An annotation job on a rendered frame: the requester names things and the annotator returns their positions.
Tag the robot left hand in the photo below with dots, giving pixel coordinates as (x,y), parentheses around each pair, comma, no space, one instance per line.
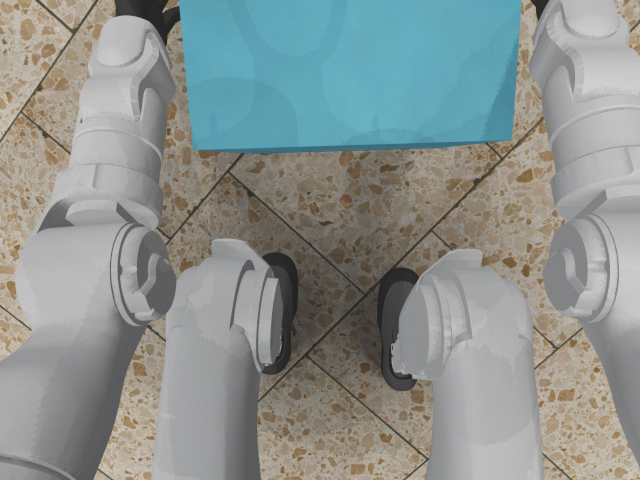
(150,10)

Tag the right robot upper arm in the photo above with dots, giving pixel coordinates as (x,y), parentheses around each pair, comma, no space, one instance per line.
(593,274)

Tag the carton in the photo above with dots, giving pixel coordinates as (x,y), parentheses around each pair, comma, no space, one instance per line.
(284,76)

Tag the robot right foot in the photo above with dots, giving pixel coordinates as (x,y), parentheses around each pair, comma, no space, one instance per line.
(394,289)

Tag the left robot upper arm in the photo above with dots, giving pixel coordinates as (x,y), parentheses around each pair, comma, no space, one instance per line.
(89,293)

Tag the robot left foot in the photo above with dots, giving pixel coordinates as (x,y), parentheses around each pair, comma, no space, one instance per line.
(284,269)

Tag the left robot forearm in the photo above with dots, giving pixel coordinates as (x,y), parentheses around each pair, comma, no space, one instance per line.
(118,142)

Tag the right robot forearm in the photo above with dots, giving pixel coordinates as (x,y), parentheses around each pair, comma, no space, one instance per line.
(590,84)

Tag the robot foot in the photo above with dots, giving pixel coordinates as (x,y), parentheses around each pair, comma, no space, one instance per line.
(394,289)
(284,269)

